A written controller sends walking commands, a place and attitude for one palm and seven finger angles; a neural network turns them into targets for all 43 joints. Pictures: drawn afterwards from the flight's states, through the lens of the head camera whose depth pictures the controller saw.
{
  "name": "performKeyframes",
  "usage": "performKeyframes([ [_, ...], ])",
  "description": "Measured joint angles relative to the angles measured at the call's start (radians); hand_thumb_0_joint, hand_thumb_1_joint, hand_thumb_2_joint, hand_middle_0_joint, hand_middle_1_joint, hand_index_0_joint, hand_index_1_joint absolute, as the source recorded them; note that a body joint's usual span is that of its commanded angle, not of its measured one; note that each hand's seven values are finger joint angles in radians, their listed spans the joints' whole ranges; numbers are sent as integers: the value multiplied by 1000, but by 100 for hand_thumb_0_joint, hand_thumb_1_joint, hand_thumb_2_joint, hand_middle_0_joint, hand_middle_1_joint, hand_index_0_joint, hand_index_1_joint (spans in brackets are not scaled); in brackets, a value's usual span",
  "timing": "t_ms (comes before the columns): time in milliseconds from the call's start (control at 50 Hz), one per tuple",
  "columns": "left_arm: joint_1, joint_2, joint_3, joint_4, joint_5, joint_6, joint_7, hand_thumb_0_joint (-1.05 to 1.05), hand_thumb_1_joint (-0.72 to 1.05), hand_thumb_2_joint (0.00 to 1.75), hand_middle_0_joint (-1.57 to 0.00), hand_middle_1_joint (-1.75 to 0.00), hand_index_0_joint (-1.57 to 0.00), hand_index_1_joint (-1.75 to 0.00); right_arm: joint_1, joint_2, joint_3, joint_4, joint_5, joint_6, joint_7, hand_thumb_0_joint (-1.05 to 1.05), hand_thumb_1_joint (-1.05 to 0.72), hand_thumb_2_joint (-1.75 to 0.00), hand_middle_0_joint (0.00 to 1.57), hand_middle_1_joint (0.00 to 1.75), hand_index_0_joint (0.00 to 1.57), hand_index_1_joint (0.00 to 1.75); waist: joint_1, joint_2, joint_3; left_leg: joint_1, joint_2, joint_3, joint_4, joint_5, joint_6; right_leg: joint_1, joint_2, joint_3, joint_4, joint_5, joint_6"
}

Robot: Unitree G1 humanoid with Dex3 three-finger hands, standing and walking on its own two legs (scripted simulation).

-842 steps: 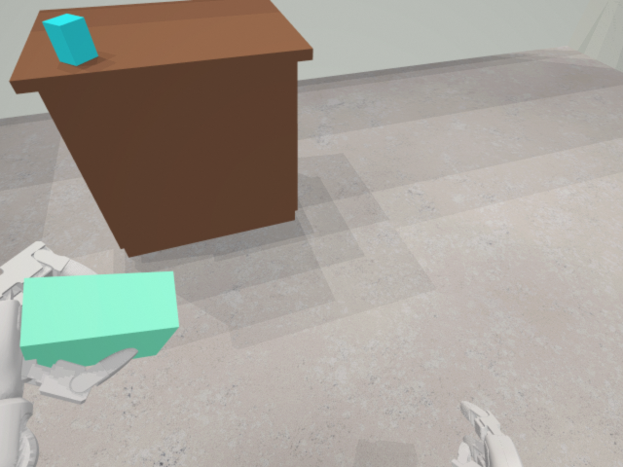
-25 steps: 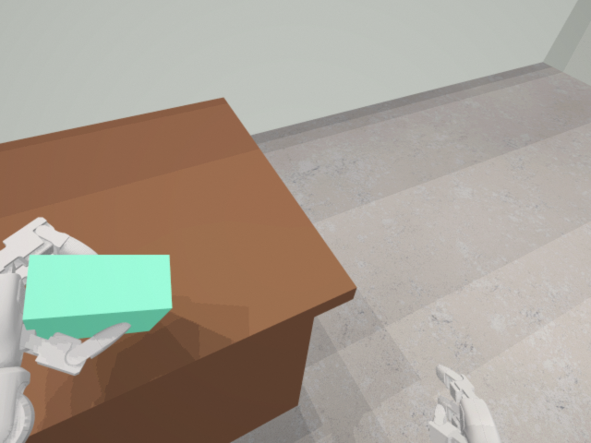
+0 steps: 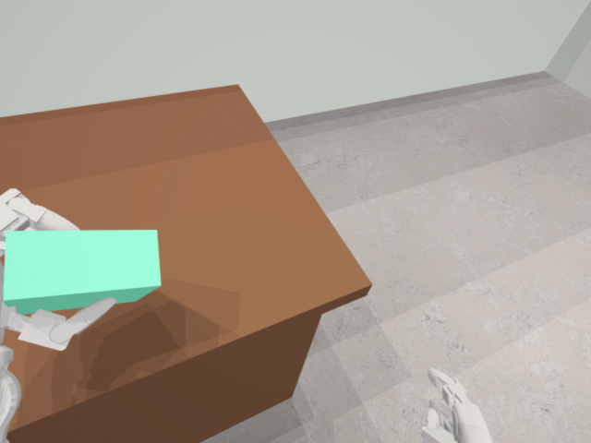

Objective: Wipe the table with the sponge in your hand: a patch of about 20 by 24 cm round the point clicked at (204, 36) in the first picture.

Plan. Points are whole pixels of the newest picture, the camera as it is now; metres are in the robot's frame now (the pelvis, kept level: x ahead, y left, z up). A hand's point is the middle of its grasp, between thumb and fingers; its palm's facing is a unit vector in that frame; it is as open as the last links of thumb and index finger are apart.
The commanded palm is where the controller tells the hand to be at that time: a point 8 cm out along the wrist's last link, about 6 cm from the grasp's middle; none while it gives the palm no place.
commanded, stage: come to a stop and stand still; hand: left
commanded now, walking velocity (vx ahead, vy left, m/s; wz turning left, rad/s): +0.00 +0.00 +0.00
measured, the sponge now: (105, 271) +0.24 +0.24 +0.14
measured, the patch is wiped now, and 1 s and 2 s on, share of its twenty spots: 0.00 0.00 0.00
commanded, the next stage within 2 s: look again from close up in 0.26 s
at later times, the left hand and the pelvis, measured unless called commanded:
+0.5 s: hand (67, 277) +0.22 +0.26 +0.16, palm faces +0.39 -0.85 -0.35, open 9.9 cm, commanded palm +0.17 +0.29 +0.18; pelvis +0.00 +0.01 +0.00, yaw +0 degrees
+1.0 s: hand (78, 250) +0.24 +0.25 +0.17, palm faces +0.33 -0.79 -0.52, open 9.9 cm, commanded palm +0.17 +0.28 +0.19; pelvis +0.00 +0.00 +0.00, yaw -2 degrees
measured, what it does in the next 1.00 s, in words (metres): stands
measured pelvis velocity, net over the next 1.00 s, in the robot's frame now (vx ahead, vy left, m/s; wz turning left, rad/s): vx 0.00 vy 0.00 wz -0.03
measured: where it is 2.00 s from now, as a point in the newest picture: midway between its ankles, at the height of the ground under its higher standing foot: outside the picture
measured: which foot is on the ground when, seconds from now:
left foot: down 0.00-1.00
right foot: down 0.00-1.00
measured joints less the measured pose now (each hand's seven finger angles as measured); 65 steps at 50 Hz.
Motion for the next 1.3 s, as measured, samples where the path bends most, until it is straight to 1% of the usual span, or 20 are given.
performKeyframes([
  [100, 29, -37, -50, -53, 3, -12, -1, -1, -48, 102, -76, -136, -77, -135, -28, 0, -1, 0, -4, -2, 12, 1, -90, -90, 21, 30, 21, 30, -10, 14, -18, 11, -3, 11, -10, -4, 5, 10, -4, 12, -15, 2, 8],
  [220, 72, -6, -64, -8, -1, 13, -22, -1, -48, 102, -76, -136, -77, -135, -48, 15, 3, -19, 0, 31, 4, 1, -90, -90, 21, 30, 21, 30, -28, 22, -25, 20, -6, 17, -21, -3, 7, 16, -7, 18, -23, 3, 12],
  [320, 76, 8, -36, -7, -7, 39, -18, -1, -48, 102, -76, -136, -77, -135, -38, 15, 6, -26, 2, 38, -5, 1, -90, -90, 21, 30, 21, 30, -20, 16, -4, 22, -8, 13, -25, 2, 8, 18, -8, 13, -23, 5, 11],
  [460, 73, -15, -48, -58, -5, 23, -6, -1, -48, 102, -76, -136, -77, -135, -24, 0, -1, -5, 2, 34, -4, 1, -90, -90, 21, 30, 21, 30, -3, 23, 1, 26, -9, 8, -21, 2, 9, 28, -9, 8, -29, 8, 12],
  [600, 65, -25, -56, 8, 1, 36, -4, -1, -48, 103, -76, -136, -77, -135, -18, 3, -4, -4, 7, 41, -11, 1, -90, -90, 21, 30, 21, 30, -12, 32, -15, 29, -6, 11, -27, 4, 9, 32, -6, 12, -39, 15, 12],
  [760, 67, -23, -60, -12, 4, 45, -4, -1, -48, 103, -76, -136, -77, -135, -12, 2, -7, -10, 8, 34, -14, 1, -90, -90, 21, 30, 21, 30, -20, 27, 5, 25, -6, 7, -24, 4, 10, 30, -6, 8, -36, 13, 11],
  [780, 25, 21, -70, -10, 25, 38, -11, -1, -48, 103, -76, -136, -77, -135, 11, -15, 16, -46, 23, 43, -40, 1, -90, -90, 21, 30, 20, 30, -16, 34, 14, 11, -6, -7, -3, -2, 11, 25, 4, 13, -17, 4, 22],
  [800, -56, 84, -68, 14, 65, 36, -34, -1, -48, 103, -76, -136, -77, -135, 31, -23, 24, -61, 10, 36, -51, 1, -90, -90, 21, 30, 20, 30, -1, 33, 20, -4, -14, -20, 17, -7, 9, 11, 6, 21, 20, -20, 6],
  [840, -198, 162, -41, 78, 85, 73, -54, -1, -48, 103, -76, -136, -77, -135, 17, -25, 27, -22, -28, 30, -17, 1, -90, -90, 20, 30, 20, 30, 14, 22, 15, -18, -32, -27, 26, -5, -6, -23, -8, 24, 81, -49, -25],
  [860, -242, 168, -19, 98, 63, 116, -62, -1, -48, 103, -76, -136, -77, -135, 0, -27, 28, 0, -34, 39, 2, 1, -90, -90, 20, 30, 20, 30, 18, 22, 5, -20, -35, -21, 21, -1, -10, -38, -11, 29, 102, -57, -30],
  [900, -272, 136, 26, 111, -13, 218, -81, -1, -48, 103, -76, -136, -77, -135, -34, -32, 26, 29, -29, 58, 24, 1, -90, -90, 21, 30, 21, 30, 23, 38, -16, -10, -33, 0, 8, 3, -12, -50, -17, 31, 120, -58, -31],
  [940, -239, 92, 37, 82, -42, 319, -100, -1, -48, 103, -76, -136, -77, -135, -57, -45, 22, 32, -18, 72, 38, 1, -90, -90, 21, 30, 21, 30, 27, 65, -37, -4, -27, 24, 7, -2, -8, -43, -22, 23, 109, -66, -25],
  [960, -203, 76, 23, 58, -29, 357, -110, -1, -48, 103, -76, -136, -77, -135, -67, -52, 20, 25, -14, 81, 43, 1, -90, -90, 21, 30, 21, 30, 25, 80, -44, -3, -23, 32, 10, -6, -5, -43, -21, 26, 106, -66, -15],
  [1000, -113, 64, -33, 2, 29, 408, -129, -1, -48, 103, -76, -136, -77, -135, -89, -63, 21, 1, -6, 104, 50, 1, -90, -90, 21, 30, 21, 30, 16, 105, -46, -3, -17, 39, 13, -8, -4, -46, -15, 32, 110, -61, -9],
  [1040, -22, 74, -90, -44, 76, 414, -143, -1, -48, 103, -76, -136, -77, -135, -106, -62, 21, -23, -13, 127, 47, 1, -90, -90, 21, 30, 21, 30, 6, 110, -44, -10, -14, 37, 13, -3, -8, -58, -12, 30, 120, -60, -14],
  [1100, 62, 120, -118, -85, 72, 364, -131, -1, -48, 103, -76, -136, -77, -135, -116, -46, 19, -37, -18, 143, 23, 1, -90, -90, 21, 30, 21, 30, 16, 89, -41, -23, -3, 26, 20, 3, -23, -72, -2, 19, 135, -63, -29],
  [1160, 33, 157, -88, -70, 71, 278, -61, -1, -48, 103, -76, -135, -77, -134, -110, -32, 13, -13, -18, 137, -1, 1, -90, -90, 21, 30, 21, 30, 43, 66, -33, -27, 12, -2, 37, 2, -45, -62, 15, -10, 134, -64, -50],
  [1200, -36, 169, -58, -28, 100, 259, -13, -1, -48, 103, -76, -135, -77, -134, -107, -36, 11, 12, -16, 136, -12, 1, -90, -90, 21, 30, 21, 30, 56, 67, -30, -32, 20, -27, 54, -2, -58, -52, 25, -34, 133, -65, -64],
  [1240, -115, 171, -32, 32, 130, 288, 13, -1, -48, 103, -76, -135, -77, -134, -107, -47, 12, 36, -11, 144, -25, 1, -90, -90, 21, 30, 21, 30, 62, 82, -29, -31, 26, -47, 67, -5, -67, -39, 32, -54, 132, -68, -73],
  [1300, -201, 187, -28, 136, 163, 408, -13, -1, -48, 103, -76, -135, -77, -134, -111, -72, 19, 57, 9, 164, -49, 1, -90, -90, 21, 30, 21, 30, 62, 122, -31, -20, 33, -60, 74, -8, -75, -22, 41, -65, 127, -69, -81],
])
